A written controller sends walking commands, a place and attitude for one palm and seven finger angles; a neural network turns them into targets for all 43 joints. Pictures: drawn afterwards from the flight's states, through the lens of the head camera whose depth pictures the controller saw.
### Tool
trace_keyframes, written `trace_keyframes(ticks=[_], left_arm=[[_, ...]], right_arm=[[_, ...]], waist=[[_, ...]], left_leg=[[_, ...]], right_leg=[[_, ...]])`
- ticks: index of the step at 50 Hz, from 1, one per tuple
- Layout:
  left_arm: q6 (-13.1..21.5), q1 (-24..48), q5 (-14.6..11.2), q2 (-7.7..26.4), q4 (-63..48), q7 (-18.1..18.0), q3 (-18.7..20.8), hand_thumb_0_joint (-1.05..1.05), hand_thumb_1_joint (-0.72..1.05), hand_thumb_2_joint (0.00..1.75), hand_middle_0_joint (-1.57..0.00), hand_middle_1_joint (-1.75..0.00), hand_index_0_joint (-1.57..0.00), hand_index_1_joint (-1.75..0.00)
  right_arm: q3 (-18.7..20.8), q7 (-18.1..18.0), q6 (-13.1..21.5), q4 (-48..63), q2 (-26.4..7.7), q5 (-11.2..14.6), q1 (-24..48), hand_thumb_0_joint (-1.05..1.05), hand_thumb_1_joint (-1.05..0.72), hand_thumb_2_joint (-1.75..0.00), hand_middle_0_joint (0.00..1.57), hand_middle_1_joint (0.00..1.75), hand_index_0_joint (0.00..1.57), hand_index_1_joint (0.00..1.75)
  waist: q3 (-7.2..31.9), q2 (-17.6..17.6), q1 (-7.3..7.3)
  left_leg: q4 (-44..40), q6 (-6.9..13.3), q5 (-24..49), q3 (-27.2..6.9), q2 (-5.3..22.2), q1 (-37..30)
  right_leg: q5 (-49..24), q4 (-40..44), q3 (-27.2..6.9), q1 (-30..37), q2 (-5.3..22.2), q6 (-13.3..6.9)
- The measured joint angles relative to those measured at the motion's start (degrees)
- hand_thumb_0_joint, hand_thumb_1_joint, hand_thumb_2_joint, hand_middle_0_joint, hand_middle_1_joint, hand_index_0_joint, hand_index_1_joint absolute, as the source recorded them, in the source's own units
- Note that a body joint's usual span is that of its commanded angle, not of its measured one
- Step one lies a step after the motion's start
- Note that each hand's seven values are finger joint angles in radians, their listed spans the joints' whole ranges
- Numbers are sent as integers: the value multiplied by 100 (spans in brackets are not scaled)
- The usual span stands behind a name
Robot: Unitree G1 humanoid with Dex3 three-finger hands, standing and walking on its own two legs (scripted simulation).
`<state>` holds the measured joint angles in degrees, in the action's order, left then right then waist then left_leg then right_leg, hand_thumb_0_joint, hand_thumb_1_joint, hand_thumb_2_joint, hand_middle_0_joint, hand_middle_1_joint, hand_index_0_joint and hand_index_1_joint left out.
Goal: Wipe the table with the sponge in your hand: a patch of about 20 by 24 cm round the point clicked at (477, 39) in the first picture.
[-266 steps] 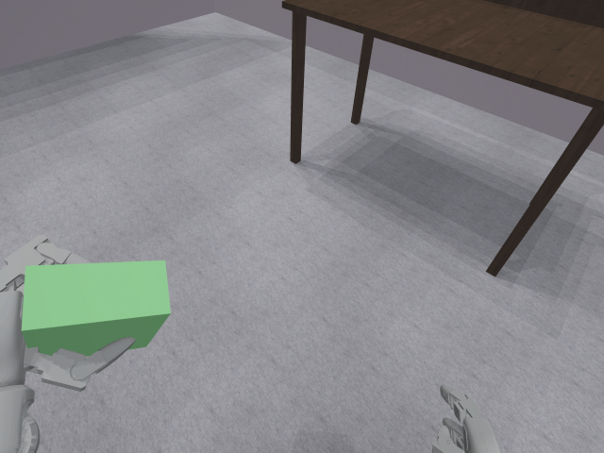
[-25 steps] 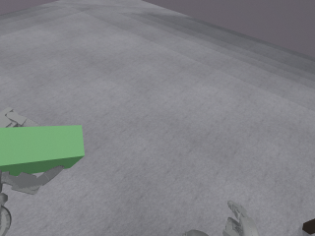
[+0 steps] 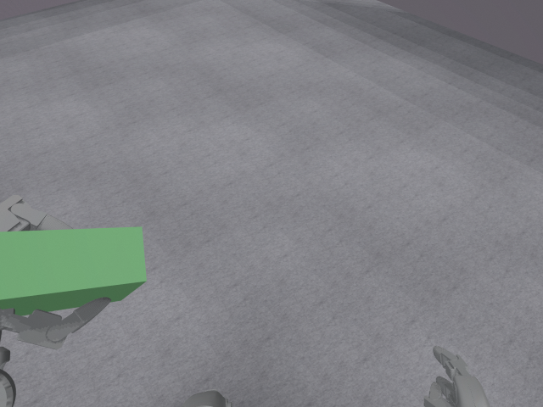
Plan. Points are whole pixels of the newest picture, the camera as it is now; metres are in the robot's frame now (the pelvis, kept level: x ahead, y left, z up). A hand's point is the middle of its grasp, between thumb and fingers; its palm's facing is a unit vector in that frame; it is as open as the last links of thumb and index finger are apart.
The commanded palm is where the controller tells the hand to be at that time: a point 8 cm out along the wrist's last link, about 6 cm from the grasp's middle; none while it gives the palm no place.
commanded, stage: walk to a spot facing it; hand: left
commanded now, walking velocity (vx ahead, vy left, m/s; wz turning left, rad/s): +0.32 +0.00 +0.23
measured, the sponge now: (92, 272) +0.22 +0.21 +0.16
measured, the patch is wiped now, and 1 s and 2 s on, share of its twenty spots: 0.00 0.00 0.00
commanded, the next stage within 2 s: turn to face it in 0.36 s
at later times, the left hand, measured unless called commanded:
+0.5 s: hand (106, 208) +0.30 +0.22 +0.16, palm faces +0.49 -0.74 -0.46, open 9.8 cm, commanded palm +0.24 +0.26 +0.17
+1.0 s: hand (174, 152) +0.39 +0.16 +0.17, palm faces +0.26 -0.85 -0.45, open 9.8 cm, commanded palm +0.34 +0.21 +0.17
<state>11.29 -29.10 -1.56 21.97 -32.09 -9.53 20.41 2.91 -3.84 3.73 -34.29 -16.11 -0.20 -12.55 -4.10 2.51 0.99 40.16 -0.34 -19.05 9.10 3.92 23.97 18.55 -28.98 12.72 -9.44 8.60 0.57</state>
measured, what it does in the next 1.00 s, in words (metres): walks ahead: left foot, then right foot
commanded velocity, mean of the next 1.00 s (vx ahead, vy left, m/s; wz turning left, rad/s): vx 0.11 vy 0.00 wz -0.23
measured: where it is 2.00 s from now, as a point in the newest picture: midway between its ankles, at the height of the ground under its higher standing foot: outside the picture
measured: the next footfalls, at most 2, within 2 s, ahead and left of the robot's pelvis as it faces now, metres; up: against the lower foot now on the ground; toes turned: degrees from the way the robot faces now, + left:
left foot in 0.06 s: +0.11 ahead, +0.14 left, +0.00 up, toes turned +10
right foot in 0.38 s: +0.18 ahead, -0.13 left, +0.00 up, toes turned -8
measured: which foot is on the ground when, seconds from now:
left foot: up 0.00-0.04, down 0.06-0.38, up 0.40-0.70, down 0.72-1.00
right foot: down 0.00-0.06, up 0.08-0.36, down 0.38-0.74, up 0.76-1.00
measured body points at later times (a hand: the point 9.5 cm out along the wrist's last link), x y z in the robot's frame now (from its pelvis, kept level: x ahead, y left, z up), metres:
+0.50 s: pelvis +0.11 -0.04 -0.01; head +0.14 -0.06 +0.43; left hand +0.27 +0.26 +0.19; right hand +0.29 -0.23 -0.14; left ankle +0.06 +0.10 -0.66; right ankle +0.14 -0.13 -0.74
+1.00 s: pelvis +0.15 -0.04 +0.00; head +0.20 -0.04 +0.44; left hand +0.37 +0.21 +0.19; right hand +0.32 -0.25 -0.08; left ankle +0.18 +0.09 -0.74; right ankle +0.15 -0.17 -0.70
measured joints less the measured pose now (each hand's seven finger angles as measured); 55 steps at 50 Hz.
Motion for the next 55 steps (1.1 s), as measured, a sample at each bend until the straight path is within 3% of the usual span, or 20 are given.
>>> trace_keyframes(ticks=[3, 4, 6, 9, 13, 18, 20, 22, 24, 26, 30, 36, 38, 40, 42, 44, 52, 54, 55], left_arm=[[29, 30, -16, 13, -222, -119, 123, 0, -46, 100, -78, -134, -76, -135], [64, 156, -12, 40, -198, -150, 169, 0, -46, 100, -78, -134, -76, -135], [135, 493, 38, 89, 91, -129, 178, 0, -46, 100, -78, -134, -76, -135], [29, 606, 69, 95, 266, -32, 183, 0, -46, 100, -78, -134, -76, -135], [74, 188, 34, 24, -100, 60, 118, 0, -46, 100, -78, -134, -76, -135], [207, -70, 19, 106, -96, 118, 100, 0, -46, 100, -78, -134, -76, -135], [153, 74, 64, 148, 101, 113, 125, 0, -46, 100, -78, -134, -76, -135], [37, 364, 72, -3, 378, 133, 10, 0, -46, 100, -78, -134, -76, -135], [-13, 493, 41, -176, 578, 147, -52, 0, -46, 100, -78, -134, -76, -135], [-19, 409, 37, -282, 624, 144, -51, 0, -46, 100, -78, -134, -76, -135], [7, 55, 53, -269, 371, 82, -34, 0, -46, 100, -78, -134, -76, -135], [34, -31, 43, -36, -207, -30, 30, 0, -46, 100, -78, -134, -76, -135], [85, 271, 38, 97, -124, -31, 100, 0, -46, 100, -78, -134, -76, -135], [136, 550, 41, 141, 138, -9, 154, 0, -46, 100, -78, -134, -76, -135], [97, 664, 45, 126, 263, 20, 188, 0, -46, 100, -78, -134, -76, -135], [39, 616, 36, 69, 203, 60, 177, 0, -46, 100, -78, -134, -76, -135], [-34, 214, -18, 143, -50, 233, 78, 0, -46, 100, -78, -134, -76, -135], [-78, 191, -25, 265, -23, 239, 143, 0, -46, 100, -78, -134, -76, -135], [-95, 203, -8, 308, -18, 237, 168, 0, -46, 100, -78, -135, -76, -135]], right_arm=[[55, -37, 27, 209, -80, 15, -41, 1, -91, -90, 20, 30, 19, 30], [93, -49, 42, 215, -15, 25, 44, 1, -91, -90, 20, 30, 19, 30], [81, -19, 50, 124, 215, 53, 220, 1, -91, -90, 20, 30, 19, 30], [-119, 98, 75, 21, 582, 88, 338, 1, -91, -90, 19, 30, 19, 30], [-391, 205, 245, 18, 930, 62, 215, 1, -91, -90, 20, 30, 19, 30], [-572, 165, 274, -51, 1042, 40, -14, 1, -90, -89, 20, 30, 20, 30], [-576, 130, 196, -96, 977, 51, -41, 1, -90, -89, 20, 30, 20, 30], [-519, 115, 95, -301, 783, 45, 79, 1, -90, -89, 21, 30, 20, 30], [-458, 124, 10, -473, 580, 24, 203, 1, -90, -89, 21, 30, 20, 30], [-394, 107, -70, -510, 411, 23, 300, 1, -91, -89, 20, 30, 20, 30], [-259, 55, -108, -293, 193, -5, 388, 1, -91, -89, 20, 30, 20, 30], [-100, -12, -95, 199, -9, 0, 408, 1, -91, -90, 20, 30, 19, 30], [-49, -34, -109, 254, 139, 24, 484, 1, -91, -90, 20, 30, 19, 30], [-95, 5, -76, 317, 302, -10, 548, 1, -91, -90, 20, 30, 19, 30], [-186, 127, -13, 383, 459, -7, 577, 1, -91, -90, 20, 30, 19, 30], [-302, 271, 37, 453, 595, -1, 547, 1, -91, -90, 20, 30, 19, 30], [-565, 458, 132, 545, 865, 24, 211, 1, -90, -89, 20, 30, 20, 30], [-555, 467, 136, 536, 838, 47, 114, 1, -90, -89, 20, 30, 20, 30], [-536, 471, 130, 528, 790, 66, 75, 1, -90, -89, 20, 30, 20, 30]], waist=[[22, -34, 33], [-44, 0, 6], [-138, 55, -40], [-72, 20, -139], [-3, -153, -110], [63, -465, 58], [97, -553, 93], [48, -638, 94], [-9, -595, 74], [-51, -514, 35], [-104, -263, -20], [-36, -187, 100], [-40, 5, 148], [-27, 16, 147], [-38, -75, 126], [-40, -159, 111], [-246, -416, 139], [-327, -444, 136], [-360, -478, 123]], left_leg=[[-947, 153, 607, 90, -66, -550], [-763, 198, 825, 77, -75, -504], [-383, 193, 534, 21, -82, -462], [-480, 140, 355, -107, -37, -536], [-893, 11, 470, -207, 81, -750], [-853, -185, 272, -386, 221, -921], [-193, -84, -159, -488, 252, -719], [1239, -10, -730, -720, 91, -240], [2488, -66, -668, -748, -72, 208], [2932, -126, -518, -643, -91, 480], [1659, -158, -252, -325, -3, 395], [-865, -126, 706, -73, 1, -569], [-756, 82, 527, 82, -18, -615], [-669, 125, 396, 164, 90, -622], [-742, 90, 408, 220, 261, -700], [-865, 33, 460, 314, 427, -780], [-880, -286, 489, 714, 971, -857], [-584, -405, 369, 761, 1098, -773], [-317, -456, 253, 743, 1186, -669]], right_leg=[[468, -799, -43, -199, 48, 103], [746, -1461, -219, -410, 55, 118], [1165, -2862, -647, -917, -117, 96], [1021, -3885, -798, -1639, -277, 150], [484, -2935, -619, -1925, -231, 211], [42, -943, -314, -1246, -365, 270], [-381, -541, -227, -1000, -418, 37], [-236, -860, -112, -999, -357, -215], [-75, -830, -59, -854, -278, -279], [-124, -598, -42, -692, -248, -240], [-253, -190, -91, -503, -247, -264], [-7, -464, -304, -544, -509, -173], [420, -983, -556, -729, -490, -83], [1052, -2022, -769, -1102, -620, 23], [1054, -2761, -800, -1406, -703, 102], [774, -2918, -736, -1590, -674, 171], [228, -1356, -456, -1303, -600, 312], [-135, -755, -411, -990, -638, 288], [-311, -565, -387, -883, -682, 113]])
